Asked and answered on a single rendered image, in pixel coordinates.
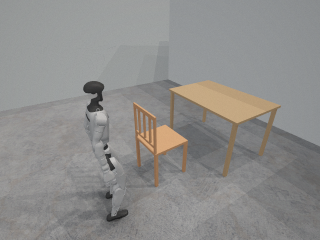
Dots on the chair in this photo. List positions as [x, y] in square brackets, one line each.
[158, 140]

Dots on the right robot forearm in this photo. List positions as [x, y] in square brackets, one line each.
[100, 154]

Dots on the robot left upper arm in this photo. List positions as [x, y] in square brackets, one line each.
[85, 124]

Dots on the robot foot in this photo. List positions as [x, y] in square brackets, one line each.
[120, 214]
[108, 195]

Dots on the table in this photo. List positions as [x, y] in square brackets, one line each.
[232, 105]

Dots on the robot left foot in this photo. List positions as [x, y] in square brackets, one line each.
[108, 195]

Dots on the robot right foot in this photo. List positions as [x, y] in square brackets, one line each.
[120, 214]

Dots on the left robot forearm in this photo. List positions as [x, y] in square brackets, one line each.
[89, 135]

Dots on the right robot hand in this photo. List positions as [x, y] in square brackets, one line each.
[109, 176]

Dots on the robot right upper arm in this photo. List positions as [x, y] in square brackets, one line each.
[100, 122]

